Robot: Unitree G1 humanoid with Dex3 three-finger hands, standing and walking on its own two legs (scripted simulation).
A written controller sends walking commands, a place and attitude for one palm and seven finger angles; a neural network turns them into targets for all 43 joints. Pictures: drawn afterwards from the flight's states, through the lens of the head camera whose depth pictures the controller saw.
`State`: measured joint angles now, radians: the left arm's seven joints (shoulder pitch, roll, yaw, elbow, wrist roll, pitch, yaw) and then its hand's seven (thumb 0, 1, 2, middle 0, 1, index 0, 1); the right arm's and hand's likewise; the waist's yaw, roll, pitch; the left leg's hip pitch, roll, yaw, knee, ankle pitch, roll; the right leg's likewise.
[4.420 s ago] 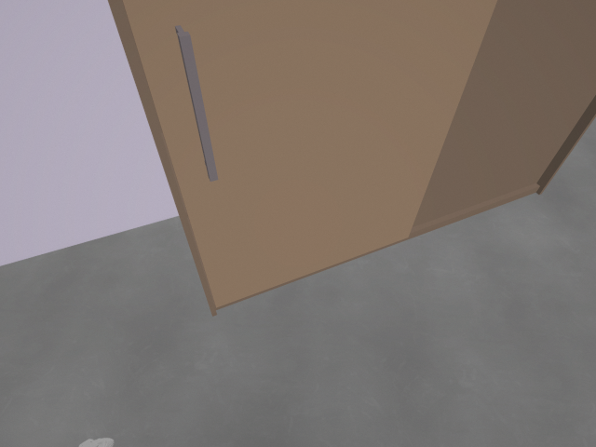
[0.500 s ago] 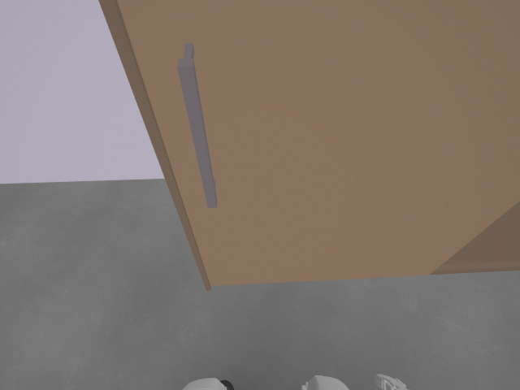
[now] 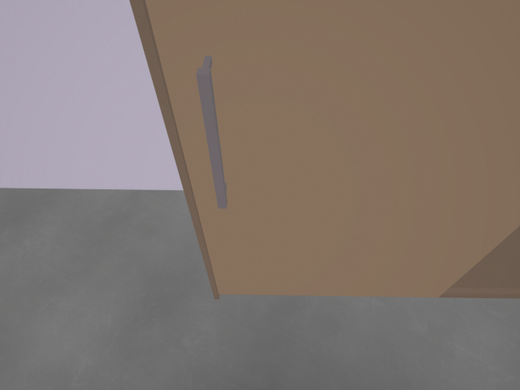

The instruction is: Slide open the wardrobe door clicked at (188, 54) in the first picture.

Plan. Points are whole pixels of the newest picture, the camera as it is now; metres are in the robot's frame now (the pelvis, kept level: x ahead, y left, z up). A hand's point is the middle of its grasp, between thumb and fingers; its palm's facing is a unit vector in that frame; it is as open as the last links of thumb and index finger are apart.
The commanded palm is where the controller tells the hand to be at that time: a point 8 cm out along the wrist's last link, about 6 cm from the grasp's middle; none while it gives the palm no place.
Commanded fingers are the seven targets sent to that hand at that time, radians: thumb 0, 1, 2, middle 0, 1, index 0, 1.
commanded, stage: come to a stop and stand still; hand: left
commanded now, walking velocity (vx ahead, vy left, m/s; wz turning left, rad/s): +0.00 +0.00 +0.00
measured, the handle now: (216, 144) +0.51 +0.14 +0.08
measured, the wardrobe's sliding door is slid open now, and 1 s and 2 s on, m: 0.00 0.00 0.00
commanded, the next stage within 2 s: look again from close up in 0.60 s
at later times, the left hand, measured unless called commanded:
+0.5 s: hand out of the picture +0.02 +0.22 -0.17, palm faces +0.01 -0.98 -0.20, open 7.3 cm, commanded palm none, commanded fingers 0.00 0.90 0.90 -0.20 -0.30 -0.20 -0.30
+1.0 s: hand out of the picture -0.01 +0.21 -0.17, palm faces +0.00 -0.97 -0.23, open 7.4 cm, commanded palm none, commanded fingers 0.00 0.90 0.90 -0.20 -0.30 -0.20 -0.30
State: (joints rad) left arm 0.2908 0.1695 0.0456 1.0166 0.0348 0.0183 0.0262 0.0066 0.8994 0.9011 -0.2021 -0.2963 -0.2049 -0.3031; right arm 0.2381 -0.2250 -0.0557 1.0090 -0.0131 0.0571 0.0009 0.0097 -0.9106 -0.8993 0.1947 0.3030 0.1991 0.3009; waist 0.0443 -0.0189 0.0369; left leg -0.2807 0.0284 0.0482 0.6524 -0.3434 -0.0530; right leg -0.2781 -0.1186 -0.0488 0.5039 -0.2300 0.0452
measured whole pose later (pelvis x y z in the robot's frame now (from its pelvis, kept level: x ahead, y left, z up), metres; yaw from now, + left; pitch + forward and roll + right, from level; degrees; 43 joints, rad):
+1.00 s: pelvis -0.01 +0.04 +0.00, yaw -1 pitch -1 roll +1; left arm 0.30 0.13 -0.02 1.12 0.01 -0.01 0.03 0.01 0.91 0.90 -0.20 -0.30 -0.20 -0.30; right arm 0.31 -0.16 0.02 1.08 -0.01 -0.02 -0.02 0.02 -0.92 -0.90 0.20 0.30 0.20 0.30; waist 0.00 0.04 0.02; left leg -0.16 -0.01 0.10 0.47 -0.28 0.03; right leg -0.22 -0.06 -0.04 0.52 -0.28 0.02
